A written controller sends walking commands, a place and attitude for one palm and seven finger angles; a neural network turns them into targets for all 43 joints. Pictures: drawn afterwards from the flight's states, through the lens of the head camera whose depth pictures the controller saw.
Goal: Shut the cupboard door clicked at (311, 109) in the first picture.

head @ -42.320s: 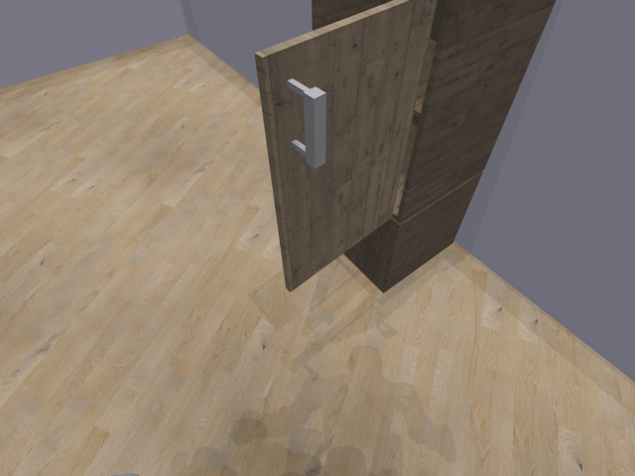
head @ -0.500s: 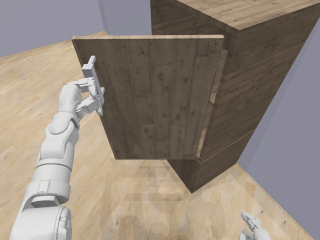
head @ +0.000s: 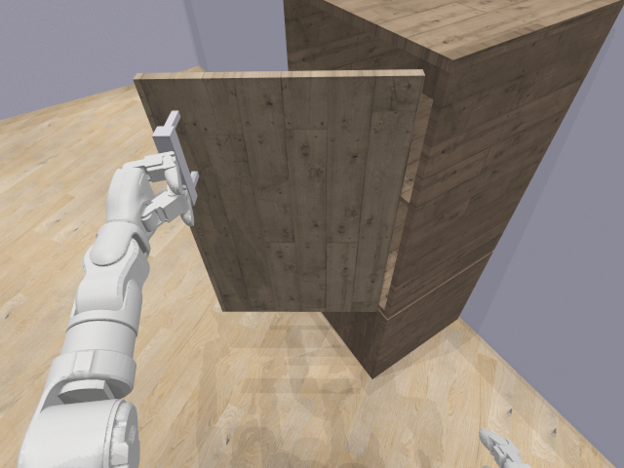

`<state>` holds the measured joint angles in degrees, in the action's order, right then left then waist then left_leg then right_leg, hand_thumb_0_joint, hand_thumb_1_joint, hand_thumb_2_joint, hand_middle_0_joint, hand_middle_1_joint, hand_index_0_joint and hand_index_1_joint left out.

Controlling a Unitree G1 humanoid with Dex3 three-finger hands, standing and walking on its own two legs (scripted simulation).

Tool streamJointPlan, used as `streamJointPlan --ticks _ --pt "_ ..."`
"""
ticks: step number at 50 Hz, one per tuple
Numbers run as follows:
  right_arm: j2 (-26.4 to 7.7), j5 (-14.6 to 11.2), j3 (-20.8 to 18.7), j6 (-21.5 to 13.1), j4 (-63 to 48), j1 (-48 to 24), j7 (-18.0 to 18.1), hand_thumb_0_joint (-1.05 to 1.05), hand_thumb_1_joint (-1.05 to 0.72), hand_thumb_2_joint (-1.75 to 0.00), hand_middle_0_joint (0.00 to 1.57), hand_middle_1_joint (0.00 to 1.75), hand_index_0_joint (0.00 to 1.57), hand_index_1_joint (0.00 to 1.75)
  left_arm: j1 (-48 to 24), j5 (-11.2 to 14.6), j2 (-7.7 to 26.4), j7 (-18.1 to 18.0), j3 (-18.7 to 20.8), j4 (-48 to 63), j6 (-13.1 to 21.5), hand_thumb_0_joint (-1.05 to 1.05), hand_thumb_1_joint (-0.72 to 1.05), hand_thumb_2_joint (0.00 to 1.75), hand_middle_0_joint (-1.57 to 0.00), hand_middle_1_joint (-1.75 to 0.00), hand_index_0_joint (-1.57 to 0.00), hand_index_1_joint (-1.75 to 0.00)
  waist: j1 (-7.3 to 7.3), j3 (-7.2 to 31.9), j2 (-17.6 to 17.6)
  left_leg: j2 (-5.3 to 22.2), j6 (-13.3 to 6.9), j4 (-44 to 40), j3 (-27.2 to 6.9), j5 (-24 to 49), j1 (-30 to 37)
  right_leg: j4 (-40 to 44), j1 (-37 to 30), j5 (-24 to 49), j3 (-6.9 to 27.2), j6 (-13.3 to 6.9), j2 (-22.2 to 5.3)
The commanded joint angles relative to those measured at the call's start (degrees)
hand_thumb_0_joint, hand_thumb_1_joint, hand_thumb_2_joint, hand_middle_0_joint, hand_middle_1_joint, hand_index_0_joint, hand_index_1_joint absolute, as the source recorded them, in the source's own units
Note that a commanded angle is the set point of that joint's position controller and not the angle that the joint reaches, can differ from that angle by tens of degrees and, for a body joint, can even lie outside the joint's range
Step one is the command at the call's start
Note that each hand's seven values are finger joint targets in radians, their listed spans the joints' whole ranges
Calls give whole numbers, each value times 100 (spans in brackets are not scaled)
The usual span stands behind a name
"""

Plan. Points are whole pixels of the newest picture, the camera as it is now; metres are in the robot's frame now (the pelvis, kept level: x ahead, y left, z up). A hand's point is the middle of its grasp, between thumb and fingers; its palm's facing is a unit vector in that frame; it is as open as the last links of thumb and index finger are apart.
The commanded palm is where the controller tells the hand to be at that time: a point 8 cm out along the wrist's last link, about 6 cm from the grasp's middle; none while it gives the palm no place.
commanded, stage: push the door shut along its arc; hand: left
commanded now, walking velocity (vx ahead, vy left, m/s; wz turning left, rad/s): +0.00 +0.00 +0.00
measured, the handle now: (180, 159) +0.50 +0.21 +0.14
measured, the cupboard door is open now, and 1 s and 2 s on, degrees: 56 41 27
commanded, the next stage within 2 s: pull the fist back off the door in 1.92 s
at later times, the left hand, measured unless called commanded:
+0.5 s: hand (199, 173) +0.45 +0.17 +0.15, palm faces -0.05 -1.00 -0.03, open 3.1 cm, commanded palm +0.44 +0.22 +0.15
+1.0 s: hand (225, 145) +0.52 +0.15 +0.15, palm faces -0.17 -0.99 -0.01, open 3.1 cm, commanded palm +0.51 +0.20 +0.15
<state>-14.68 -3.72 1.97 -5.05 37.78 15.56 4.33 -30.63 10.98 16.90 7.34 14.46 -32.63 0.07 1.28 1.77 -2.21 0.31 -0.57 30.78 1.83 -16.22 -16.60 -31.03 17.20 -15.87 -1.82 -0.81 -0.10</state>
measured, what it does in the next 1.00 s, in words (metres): stands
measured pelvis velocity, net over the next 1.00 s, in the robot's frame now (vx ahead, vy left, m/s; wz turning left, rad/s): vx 0.00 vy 0.01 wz -0.01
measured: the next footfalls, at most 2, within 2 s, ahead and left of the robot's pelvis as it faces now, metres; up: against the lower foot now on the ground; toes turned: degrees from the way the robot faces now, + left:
none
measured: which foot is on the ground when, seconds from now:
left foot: down 0.00-1.00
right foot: down 0.00-1.00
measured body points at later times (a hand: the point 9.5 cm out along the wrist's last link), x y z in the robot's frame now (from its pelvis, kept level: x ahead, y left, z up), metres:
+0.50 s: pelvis -0.01 +0.00 -0.01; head +0.03 -0.01 +0.44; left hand +0.45 +0.23 +0.16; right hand +0.06 -0.26 -0.13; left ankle +0.00 +0.11 -0.73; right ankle +0.00 -0.11 -0.73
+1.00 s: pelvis +0.00 +0.01 -0.02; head +0.08 +0.01 +0.43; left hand +0.52 +0.20 +0.16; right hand -0.02 -0.26 -0.13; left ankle +0.00 +0.11 -0.73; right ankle +0.00 -0.11 -0.73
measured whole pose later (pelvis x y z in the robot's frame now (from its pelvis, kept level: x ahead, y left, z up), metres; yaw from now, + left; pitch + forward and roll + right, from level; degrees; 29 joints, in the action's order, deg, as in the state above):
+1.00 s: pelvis +0.00 +0.01 -0.02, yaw +0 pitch +13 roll -1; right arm -17.3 -1.2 1.4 -5.0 40.9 24.4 3.3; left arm -64.6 6.8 31.4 20.0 17.7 -74.5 11.5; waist 10.8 2.7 -2.1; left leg 0.7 -1.3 39.3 1.9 -18.5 -33.8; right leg -37.2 33.4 -16.7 -1.7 -0.1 0.1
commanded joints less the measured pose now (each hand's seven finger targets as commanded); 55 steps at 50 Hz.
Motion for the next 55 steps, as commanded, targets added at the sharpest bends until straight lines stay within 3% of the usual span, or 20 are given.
streamJointPlan --ticks 1,3,4,5,9,12,14,16,23,26,31,34,36,38,39,41,45,49,51,55 --pt "-723 -30 -257 -263 -765 -292 53 0 -90 -90 20 30 20 30 -2679 64 1129 32 175 1070 385 0 90 90 -130 -150 -130 -150 45 1472 269 -62 -141 -285 -138 1014 577 410 -374 1326 81 -25 32" --pt "-722 -30 -251 -292 -769 -297 50 0 -90 -90 20 30 20 30 -2799 93 1077 76 109 1048 439 0 90 90 -130 -150 -130 -150 72 1569 190 -69 -140 -248 -137 1028 638 390 -356 1358 96 -29 31" --pt "-762 -16 -256 -269 -729 -229 66 0 -90 -90 20 30 20 30 -2846 66 1327 85 255 969 488 0 90 90 -130 -150 -130 -150 77 1600 266 -57 -144 -231 -150 1020 613 386 -404 1331 98 -26 28" --pt "-743 -25 -245 -271 -725 -247 64 0 -90 -90 20 30 20 30 -3117 54 1156 137 41 986 530 0 90 90 -130 -150 -130 -150 174 1541 195 -58 -153 -216 -148 1062 644 365 -299 1405 96 -21 24" --pt "-802 -2 -246 -253 -631 -115 88 0 -90 -90 20 30 20 30 -3564 22 1470 250 195 406 647 0 90 90 -130 -150 -130 -150 206 1581 185 -75 -149 -172 -185 911 547 339 -209 1231 125 -23 16" --pt "-794 -13 -219 -290 -567 -40 70 0 -90 -90 20 30 20 30 -4043 7 1288 361 -36 -112 754 0 90 90 -130 -150 -130 -150 316 1478 45 -79 -134 -134 -236 821 491 291 49 1119 103 -50 25" --pt "-878 21 -248 -278 -498 136 67 0 -90 -90 20 30 20 30 -4057 -2 1725 395 320 -558 857 0 90 90 -130 -150 -130 -150 270 1619 342 -78 -143 -90 -252 816 348 256 -58 1109 111 -45 32" --pt "-859 14 -238 -297 -504 190 42 0 -90 -90 20 30 20 30 -4344 -26 1458 500 53 -820 960 0 90 90 -130 -150 -130 -150 359 1616 255 -78 -136 -70 -261 841 306 188 56 1172 99 -52 27" --pt "-988 56 -323 -361 -308 621 -11 0 -90 -90 20 30 20 30 -5147 -41 1492 804 -75 -1479 1279 0 90 90 -130 -150 -130 -150 591 1974 39 -70 -120 133 -310 959 359 30 388 1262 111 -51 63" --pt "-1071 90 -350 -334 -227 816 -13 0 -90 -90 20 30 20 30 -5346 -32 1859 884 182 -1756 1351 0 90 90 -130 -150 -130 -150 649 2050 233 -51 -127 171 -343 965 207 -17 404 1283 109 -28 81" --pt "-1114 135 -381 -300 -167 1039 -42 0 -90 -90 20 30 20 30 -5617 -138 2039 966 226 -1967 1482 0 90 90 -130 -150 -130 -150 714 2189 -13 -35 -110 238 -373 1026 164 -90 572 1273 106 -24 106" --pt "-1159 155 -402 -255 -82 1223 -37 0 -90 -90 20 30 20 30 -5753 -157 2125 1042 232 -2232 1503 0 90 90 -130 -150 -130 -150 800 2198 -29 -11 -104 305 -391 1191 162 -121 682 1334 76 -34 125" --pt "-1194 166 -417 -239 -77 1277 -49 0 -90 -90 20 30 20 30 -5834 -183 2441 1069 486 -2273 1515 0 90 90 -130 -150 -130 -150 787 2332 -52 -9 -110 343 -389 1213 120 -132 655 1413 120 -21 133" --pt "-1166 169 -410 -225 -90 1307 -63 0 -90 -90 20 30 20 30 -5935 -219 2210 1133 252 -2326 1525 0 90 90 -130 -150 -130 -150 853 2310 -237 -10 -101 389 -380 1269 150 -149 792 1442 114 -22 139" --pt "-1179 176 -418 -207 -60 1375 -53 0 -90 -90 20 30 20 30 -5998 -192 2227 1139 287 -2448 1523 0 90 90 -130 -150 -130 -150 894 2253 -88 -12 -120 422 -373 1309 105 -148 806 1462 95 -15 148" --pt "-1252 180 -410 -165 -29 1451 -36 0 -90 -90 20 30 20 30 -6055 -243 2712 1160 596 -2753 1481 0 90 90 -130 -150 -130 -150 914 2181 82 -3 -128 413 -374 1084 -190 -139 772 1374 144 0 151" --pt "-1258 222 -416 -143 -49 1564 -43 0 -90 -90 20 30 20 30 -6339 -317 2763 1239 560 -2765 1543 0 90 90 -130 -150 -130 -150 964 2559 -164 -9 -114 533 -397 1318 -38 -225 836 1531 142 5 153" --pt "-1274 236 -416 -113 -5 1676 -22 0 -90 -90 20 30 20 30 -6663 -299 2618 1367 370 -3001 1547 0 90 90 -130 -150 -130 -150 1154 2444 -93 -7 -137 648 -409 1313 -101 -246 1063 1499 122 13 179" --pt "-1321 251 -421 -94 27 1712 -20 0 -90 -90 20 30 20 30 -6758 -346 2948 1430 586 -3082 1522 0 90 90 -130 -150 -130 -150 1133 2633 -200 5 -124 703 -426 1349 -76 -277 1073 1571 157 12 177" --pt "-1337 266 -404 -49 59 1790 5 0 -90 -90 20 30 20 30 -7017 -396 2970 1538 491 -3298 1464 0 90 90 -130 -150 -130 -150 1257 2573 -244 6 -131 803 -432 1334 -194 -309 1276 1547 148 33 184"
